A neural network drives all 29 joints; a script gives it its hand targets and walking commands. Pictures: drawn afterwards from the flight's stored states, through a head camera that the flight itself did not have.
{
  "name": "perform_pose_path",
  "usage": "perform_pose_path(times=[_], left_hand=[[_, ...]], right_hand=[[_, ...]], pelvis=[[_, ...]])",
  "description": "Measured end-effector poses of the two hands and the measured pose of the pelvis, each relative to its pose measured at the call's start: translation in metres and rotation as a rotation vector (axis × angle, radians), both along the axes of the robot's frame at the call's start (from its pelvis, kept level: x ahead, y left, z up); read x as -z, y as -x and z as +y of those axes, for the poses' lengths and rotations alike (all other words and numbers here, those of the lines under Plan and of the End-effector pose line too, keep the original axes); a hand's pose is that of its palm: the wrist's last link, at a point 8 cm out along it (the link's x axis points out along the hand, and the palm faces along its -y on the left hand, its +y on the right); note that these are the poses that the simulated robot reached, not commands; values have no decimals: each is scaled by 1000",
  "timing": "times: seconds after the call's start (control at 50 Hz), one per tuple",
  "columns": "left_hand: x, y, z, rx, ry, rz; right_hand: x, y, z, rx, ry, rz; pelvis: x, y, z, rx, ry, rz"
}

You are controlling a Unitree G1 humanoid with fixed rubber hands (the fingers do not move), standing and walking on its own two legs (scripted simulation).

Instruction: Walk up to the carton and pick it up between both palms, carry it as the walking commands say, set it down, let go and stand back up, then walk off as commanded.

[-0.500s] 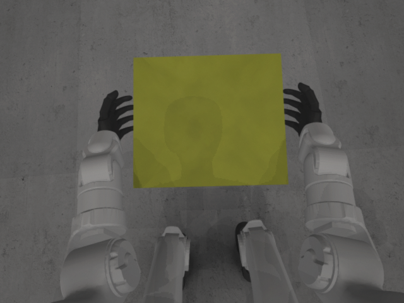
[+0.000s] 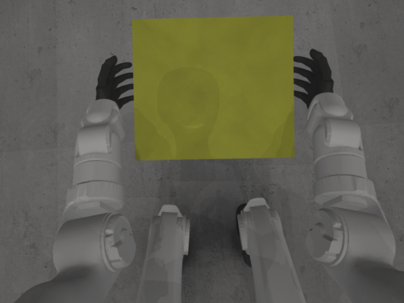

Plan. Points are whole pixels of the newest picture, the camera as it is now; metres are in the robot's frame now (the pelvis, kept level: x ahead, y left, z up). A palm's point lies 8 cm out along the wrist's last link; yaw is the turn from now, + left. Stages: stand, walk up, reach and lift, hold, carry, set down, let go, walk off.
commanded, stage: set down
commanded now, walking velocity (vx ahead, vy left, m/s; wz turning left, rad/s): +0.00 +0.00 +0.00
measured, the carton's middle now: (211, 97) +0.51 -0.02 -0.17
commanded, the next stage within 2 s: none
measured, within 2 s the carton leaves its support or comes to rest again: neither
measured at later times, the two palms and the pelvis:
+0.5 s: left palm (124, 106) +0.51 +0.17 -0.18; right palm (297, 101) +0.50 -0.20 -0.18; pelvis -0.01 +0.00 -0.07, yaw +1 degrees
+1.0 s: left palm (135, 110) +0.53 +0.18 -0.27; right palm (283, 106) +0.51 -0.20 -0.27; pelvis -0.01 +0.00 -0.12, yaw +0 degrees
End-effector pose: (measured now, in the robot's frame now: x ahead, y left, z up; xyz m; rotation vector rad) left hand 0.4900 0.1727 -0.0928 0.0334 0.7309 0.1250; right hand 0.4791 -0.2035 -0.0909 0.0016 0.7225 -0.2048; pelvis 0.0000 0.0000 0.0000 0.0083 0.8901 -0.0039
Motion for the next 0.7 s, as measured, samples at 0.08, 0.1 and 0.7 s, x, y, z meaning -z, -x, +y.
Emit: perform_pose_path(times=[0.08,0.1,0.7], left_hand=[[14,-3,1,-5,-1,-2],[18,-4,1,-5,-1,-2],[126,-26,2,2,-10,-4]], right_hand=[[14,-3,1,-2,-1,-2],[18,-4,1,-2,-1,-3],[126,-25,3,-4,10,-8]], pelvis=[[10,1,-1,-2,-1,8],[13,2,-1,-3,-2,11],[90,15,0,-12,2,9]])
